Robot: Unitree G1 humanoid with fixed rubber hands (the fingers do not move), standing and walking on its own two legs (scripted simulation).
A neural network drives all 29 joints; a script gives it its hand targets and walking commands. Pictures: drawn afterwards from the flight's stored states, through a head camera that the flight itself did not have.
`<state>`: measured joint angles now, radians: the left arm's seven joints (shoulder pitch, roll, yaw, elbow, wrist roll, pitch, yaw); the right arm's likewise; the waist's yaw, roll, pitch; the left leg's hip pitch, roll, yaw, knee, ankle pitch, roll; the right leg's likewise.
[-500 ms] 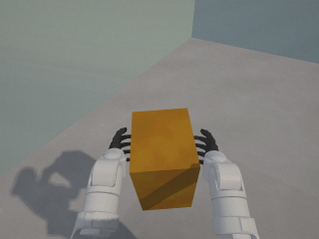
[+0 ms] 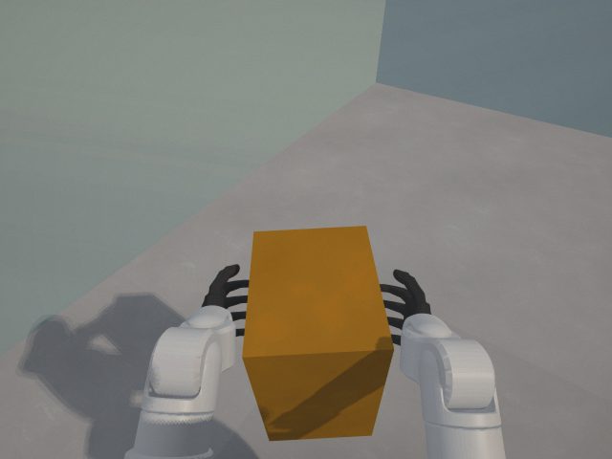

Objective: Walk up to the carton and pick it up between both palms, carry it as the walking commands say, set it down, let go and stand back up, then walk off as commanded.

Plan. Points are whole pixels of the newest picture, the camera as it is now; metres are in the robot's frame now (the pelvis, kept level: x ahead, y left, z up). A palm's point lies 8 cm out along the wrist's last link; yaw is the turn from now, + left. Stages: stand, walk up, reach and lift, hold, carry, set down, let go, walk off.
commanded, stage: carry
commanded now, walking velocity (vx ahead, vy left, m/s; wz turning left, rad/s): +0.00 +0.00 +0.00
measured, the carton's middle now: (315, 338) +0.29 +0.00 +0.01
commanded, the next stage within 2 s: none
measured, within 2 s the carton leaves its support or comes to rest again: neither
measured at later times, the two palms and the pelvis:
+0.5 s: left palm (212, 274) +0.34 +0.14 +0.09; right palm (393, 274) +0.34 -0.11 +0.10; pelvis +0.07 +0.02 +0.01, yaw +0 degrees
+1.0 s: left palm (194, 238) +0.41 +0.18 +0.09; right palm (357, 236) +0.41 -0.06 +0.10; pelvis +0.14 +0.05 +0.00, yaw -1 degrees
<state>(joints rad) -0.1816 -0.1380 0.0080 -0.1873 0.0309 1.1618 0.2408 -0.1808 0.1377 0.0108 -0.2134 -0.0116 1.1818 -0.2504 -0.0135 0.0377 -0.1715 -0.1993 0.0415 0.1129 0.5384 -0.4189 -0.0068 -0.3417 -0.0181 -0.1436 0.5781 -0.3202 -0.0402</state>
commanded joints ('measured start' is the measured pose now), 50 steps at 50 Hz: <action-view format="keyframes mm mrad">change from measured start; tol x32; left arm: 1 -420 -970 -436 -218 -233 -38 -122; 50 -303 -906 -487 -234 -240 -40 -155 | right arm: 1 -446 968 429 -215 234 -54 121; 50 -298 876 421 -261 167 -74 129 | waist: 1 10 -37 -309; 22 15 -227 -269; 27 -25 288 -155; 35 55 -343 -313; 43 7 142 -335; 50 7 -74 -248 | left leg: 1 37 98 -21 -10 630 -11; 16 162 78 -4 62 997 0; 22 -320 -36 69 -51 111 -34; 28 744 214 -147 68 1956 33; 32 146 172 -74 129 1425 44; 35 -375 -57 -31 561 -135 -68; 36 -368 -4 -130 557 -204 -31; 40 -79 25 -46 -171 183 7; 44 186 216 -181 68 1376 115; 50 -57 37 -38 18 637 24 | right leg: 1 238 -152 119 1 797 -7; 6 384 -143 113 85 1137 -33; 15 141 -62 54 -17 652 -2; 22 588 -189 144 84 1338 -81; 28 -590 80 -75 290 -267 7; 31 -232 68 -28 26 -17 -37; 35 535 -330 391 1 1517 -293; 43 89 -87 58 54 82 17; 50 306 -139 79 38 876 -11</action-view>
